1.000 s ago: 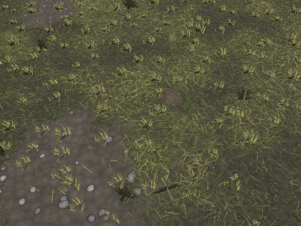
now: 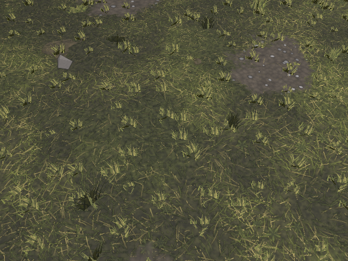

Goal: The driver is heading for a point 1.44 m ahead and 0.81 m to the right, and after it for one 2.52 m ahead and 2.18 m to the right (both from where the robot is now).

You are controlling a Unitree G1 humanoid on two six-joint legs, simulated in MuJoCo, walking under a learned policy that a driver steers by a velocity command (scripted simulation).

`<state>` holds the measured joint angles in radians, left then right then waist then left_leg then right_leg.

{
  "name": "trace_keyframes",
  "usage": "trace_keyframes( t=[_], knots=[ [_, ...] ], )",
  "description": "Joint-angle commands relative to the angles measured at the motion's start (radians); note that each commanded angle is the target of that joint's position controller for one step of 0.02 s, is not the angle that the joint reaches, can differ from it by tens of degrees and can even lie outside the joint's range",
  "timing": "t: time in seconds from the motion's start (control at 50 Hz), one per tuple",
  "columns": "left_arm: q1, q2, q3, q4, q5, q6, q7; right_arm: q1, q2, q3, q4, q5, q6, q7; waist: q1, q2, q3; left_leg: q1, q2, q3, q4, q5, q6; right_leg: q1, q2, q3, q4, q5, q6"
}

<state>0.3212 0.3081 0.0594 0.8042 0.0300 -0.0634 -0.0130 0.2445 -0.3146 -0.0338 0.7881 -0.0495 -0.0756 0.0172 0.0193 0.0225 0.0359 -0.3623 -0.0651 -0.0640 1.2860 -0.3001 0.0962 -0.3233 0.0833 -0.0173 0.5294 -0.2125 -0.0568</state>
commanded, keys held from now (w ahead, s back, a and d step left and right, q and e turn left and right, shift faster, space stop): w+e+shift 1.00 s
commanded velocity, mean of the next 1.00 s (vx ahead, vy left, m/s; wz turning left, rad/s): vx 1.00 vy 0.00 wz -0.82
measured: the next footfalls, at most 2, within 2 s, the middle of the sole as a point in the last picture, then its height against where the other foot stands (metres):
left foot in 0.28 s outside the picture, level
right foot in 0.72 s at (239, 191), level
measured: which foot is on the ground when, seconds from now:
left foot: up 0.00-0.26, down 0.28-0.70, up 0.72-1.00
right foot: down 0.00-0.28, up 0.30-0.70, down 0.72-1.00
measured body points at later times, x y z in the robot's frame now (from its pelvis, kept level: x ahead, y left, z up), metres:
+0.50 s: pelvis +0.46 -0.02 +0.01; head +0.48 -0.02 +0.46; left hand +0.71 +0.19 -0.09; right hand +0.38 -0.31 -0.10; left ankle +0.43 +0.12 -0.73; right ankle +0.44 -0.13 -0.64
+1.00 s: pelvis +0.86 -0.26 +0.00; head +0.89 -0.28 +0.45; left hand +1.06 -0.05 -0.12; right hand +0.86 -0.59 -0.05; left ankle +1.13 -0.27 -0.67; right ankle +0.75 -0.21 -0.73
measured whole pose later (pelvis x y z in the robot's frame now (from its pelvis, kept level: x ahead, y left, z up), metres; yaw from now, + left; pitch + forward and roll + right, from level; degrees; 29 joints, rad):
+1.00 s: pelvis +0.86 -0.26 +0.00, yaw -50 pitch +1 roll -1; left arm 0.46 0.33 0.07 0.82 0.00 -0.05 -0.02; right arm 0.02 -0.26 0.02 0.57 -0.04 -0.05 0.02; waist 0.09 -0.01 0.04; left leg -0.71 0.13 -0.10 0.76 -0.07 -0.07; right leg -0.02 0.21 0.19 0.35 -0.32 -0.16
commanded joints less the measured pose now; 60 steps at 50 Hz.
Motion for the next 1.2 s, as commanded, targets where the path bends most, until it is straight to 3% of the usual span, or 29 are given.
trace_keyframes(
  t=[0.02,0.12,0.2,0.24,0.26,0.28,0.3,0.32,0.36,0.46,0.56,0.6,0.64,0.68,0.7,0.72,0.74,0.76,0.8,0.84,0.92,0.98,1.04,1.08,1.1,1.12,1.14,1.16,1.2],
  knots=[
    [0.104,0.059,0.009,0.015,-0.015,-0.026,-0.002,-0.072,-0.026,0.017,-0.142,-0.033,-0.004,0.017,-0.034,-0.065,0.019,-0.326,0.122,-0.036,-0.093,-0.019,-0.046,0.169,-0.235,0.498,-0.334,-0.164,-0.204],
    [0.081,0.127,0.039,0.001,-0.026,-0.038,0.0,-0.298,-0.016,0.059,-0.24,0.002,-0.012,0.045,-0.014,-0.07,0.082,-0.088,0.119,0.059,-0.593,0.269,-0.119,-0.092,-0.149,0.335,-0.469,0.028,-0.182],
    [0.154,0.157,0.052,0.021,-0.045,-0.037,-0.009,-0.331,-0.05,0.046,-0.243,0.013,-0.012,0.024,0.025,-0.069,0.03,0.026,0.08,0.071,-0.72,0.361,-0.103,0.081,-0.183,0.346,-0.386,0.345,-0.139],
    [0.182,0.184,0.057,0.035,-0.036,-0.028,-0.002,-0.223,-0.091,0.022,-0.212,0.008,-0.02,0.003,-0.02,-0.064,-0.076,0.169,0.028,0.087,-0.771,0.209,-0.079,0.183,-0.168,0.32,-0.145,0.636,-0.102],
    [0.162,0.203,0.062,0.031,-0.036,-0.026,-0.004,-0.076,-0.117,0.004,-0.173,0.004,-0.026,-0.012,-0.098,-0.051,-0.163,0.359,0.042,0.08,-0.771,0.173,-0.065,0.127,-0.128,0.293,0.069,0.654,-0.079],
    [0.131,0.168,0.055,0.009,-0.038,-0.033,-0.007,0.112,-0.181,-0.023,-0.149,-0.011,-0.03,-0.036,-0.187,-0.013,-0.272,0.594,0.202,-0.069,-0.772,-0.027,-0.036,-0.035,-0.082,0.263,0.352,0.461,-0.064],
    [0.173,0.003,0.018,-0.029,-0.06,-0.039,0.001,0.221,-0.249,-0.047,-0.135,-0.047,-0.025,-0.049,-0.169,0.199,-0.412,0.834,0.507,-0.489,-0.863,-0.4,0.022,-0.306,0.005,0.169,0.678,-0.224,-0.053],
    [0.176,0.043,0.011,-0.064,-0.061,-0.025,0.006,0.178,-0.26,-0.057,-0.131,-0.023,-0.012,-0.044,-0.127,0.287,-0.438,0.783,0.569,-0.8,-1.01,-0.535,0.081,-0.436,-0.025,0.122,0.843,-0.234,-0.062],
    [0.008,0.078,0.018,-0.058,-0.024,-0.001,-0.003,0.055,-0.088,-0.027,-0.129,-0.007,-0.012,-0.035,-0.114,0.055,-0.141,0.527,0.453,-0.448,-1.015,-0.29,0.053,-0.495,-0.128,0.093,0.81,-0.081,-0.057],
    [-0.143,-0.003,-0.001,-0.141,0.001,0.061,-0.052,0.105,-0.013,-0.011,-0.024,0.027,-0.047,-0.018,-0.035,0.08,0.007,0.34,0.374,-0.053,-1.089,0.22,0.004,-0.519,-0.208,0.074,0.734,-0.051,-0.026],
    [-0.31,0.012,-0.029,-0.237,-0.001,0.06,-0.093,0.042,-0.063,-0.023,0.0,0.029,-0.065,-0.022,0.013,0.031,0.082,0.215,0.275,0.273,-1.199,0.433,-0.049,-0.359,-0.176,-0.051,0.379,0.223,-0.051],
    [-0.344,0.019,-0.034,-0.241,-0.001,0.057,-0.097,0.093,-0.108,-0.03,0.017,0.027,-0.063,-0.026,0.009,0.015,0.086,0.248,0.267,0.334,-1.158,0.781,-0.056,-0.225,-0.106,-0.142,0.263,0.249,-0.089],
    [-0.26,0.062,-0.021,-0.209,-0.004,0.053,-0.086,0.131,-0.176,-0.045,0.013,0.027,-0.042,-0.036,0.063,0.056,0.003,0.364,0.289,0.343,-0.967,1.223,-0.068,-0.105,-0.023,-0.188,0.239,0.173,-0.123],
    [0.061,0.136,0.016,-0.12,-0.002,0.048,-0.062,0.078,-0.232,-0.061,-0.015,0.018,-0.005,-0.044,0.23,0.081,-0.162,0.304,0.33,0.313,-0.53,1.333,-0.055,0.247,0.025,-0.137,0.217,0.075,-0.175],
    [0.219,0.185,0.047,-0.055,-0.003,0.05,-0.037,0.075,-0.217,-0.06,-0.021,0.007,0.005,-0.038,0.274,0.016,-0.229,0.126,0.285,0.305,-0.194,0.986,-0.068,0.508,0.028,-0.062,0.165,0.013,-0.2],
    [0.128,0.269,0.07,-0.058,-0.02,0.063,-0.012,0.089,-0.073,-0.025,-0.053,-0.009,0.001,-0.017,0.15,-0.234,-0.143,-0.174,0.099,0.292,0.208,-0.108,-0.1,0.567,-0.138,0.219,0.118,0.021,-0.241],
    [0.08,0.375,0.088,-0.121,0.006,0.077,-0.011,0.136,-0.092,-0.018,-0.176,0.021,-0.017,-0.019,0.083,-0.307,-0.353,-0.493,0.016,0.079,0.441,-0.232,-0.132,0.836,-0.335,0.79,-0.094,-0.068,-0.449],
    [0.104,0.328,0.09,-0.131,-0.002,0.08,0.003,0.023,-0.141,-0.016,-0.192,0.011,-0.043,-0.019,0.13,-0.108,-0.314,-0.563,0.08,-0.03,0.373,-0.117,-0.123,0.771,-0.348,0.869,-0.241,-0.197,-0.42],
    [0.048,0.241,0.069,-0.092,-0.01,0.055,0.018,-0.023,-0.124,-0.004,-0.181,0.002,-0.05,-0.024,0.029,0.057,-0.068,-0.468,0.155,-0.024,0.153,-0.061,-0.124,0.425,-0.278,0.705,-0.276,-0.053,-0.347],
    [-0.001,0.187,0.044,-0.093,-0.019,0.024,0.02,0.02,-0.107,0.004,-0.163,-0.03,-0.007,-0.025,-0.053,0.078,0.003,-0.312,0.188,-0.024,0.029,-0.105,-0.147,0.166,-0.191,0.541,-0.265,0.164,-0.324],
    [-0.021,0.175,0.041,-0.096,-0.02,-0.01,0.007,-0.168,-0.045,0.025,-0.254,-0.012,0.026,-0.008,-0.047,0.028,0.07,-0.178,0.192,0.033,-0.341,0.056,-0.182,-0.096,-0.088,0.425,-0.355,0.119,-0.289],
    [-0.003,0.196,0.057,-0.089,-0.031,-0.017,-0.006,-0.245,-0.025,0.034,-0.273,0.022,0.02,0.005,0.004,-0.019,0.036,0.0,0.138,0.049,-0.591,0.371,-0.161,-0.102,-0.06,0.4,-0.355,0.221,-0.215],
    [0.059,0.198,0.062,-0.062,-0.036,-0.015,0.0,-0.238,-0.067,0.019,-0.266,0.025,0.015,0.0,0.027,-0.045,-0.004,0.044,0.108,0.048,-0.719,0.378,-0.127,0.104,-0.105,0.423,-0.269,0.412,-0.168],
    [0.08,0.232,0.063,-0.042,-0.022,-0.012,0.005,-0.078,-0.123,-0.012,-0.215,0.017,0.008,-0.017,-0.046,-0.038,-0.114,0.186,0.047,0.079,-0.733,0.209,-0.095,0.24,-0.117,0.399,-0.035,0.727,-0.128],
    [0.046,0.238,0.061,-0.039,-0.014,-0.014,0.002,0.102,-0.151,-0.03,-0.17,0.015,0.005,-0.031,-0.159,-0.023,-0.193,0.369,0.056,0.098,-0.739,0.151,-0.078,0.192,-0.091,0.355,0.194,0.751,-0.105],
    [0.023,0.153,0.035,-0.056,-0.005,-0.025,0.003,0.304,-0.212,-0.054,-0.133,-0.003,-0.001,-0.053,-0.242,0.043,-0.293,0.588,0.208,-0.071,-0.732,-0.122,-0.048,0.028,-0.043,0.294,0.532,0.538,-0.088],
    [0.172,-0.005,-0.005,-0.097,-0.045,-0.028,-0.001,0.278,-0.308,-0.074,-0.118,-0.033,-0.004,-0.045,-0.097,0.389,-0.385,0.768,0.485,-0.69,-0.963,-0.445,0.069,-0.287,0.1,0.195,0.829,-0.252,-0.042],
    [0.105,0.066,-0.014,-0.083,-0.015,-0.021,0.01,0.175,-0.223,-0.07,-0.132,-0.009,0.004,-0.029,-0.098,0.249,-0.272,0.661,0.474,-0.852,-1.058,-0.58,0.086,-0.419,0.019,0.177,0.883,-0.185,-0.067],
    [-0.053,0.111,-0.007,-0.097,0.008,-0.01,-0.009,0.083,-0.109,-0.049,-0.116,0.001,0.003,-0.014,-0.082,0.002,-0.084,0.423,0.385,-0.517,-1.039,-0.338,0.073,-0.399,-0.065,0.153,0.791,-0.049,-0.058]
  ],
)
Keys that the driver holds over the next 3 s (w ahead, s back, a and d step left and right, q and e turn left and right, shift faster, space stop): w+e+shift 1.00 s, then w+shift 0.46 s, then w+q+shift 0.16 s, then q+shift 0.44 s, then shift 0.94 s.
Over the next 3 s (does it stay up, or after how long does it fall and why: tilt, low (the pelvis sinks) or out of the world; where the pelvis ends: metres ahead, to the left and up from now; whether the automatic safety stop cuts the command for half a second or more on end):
stays up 1.45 -1.08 0.00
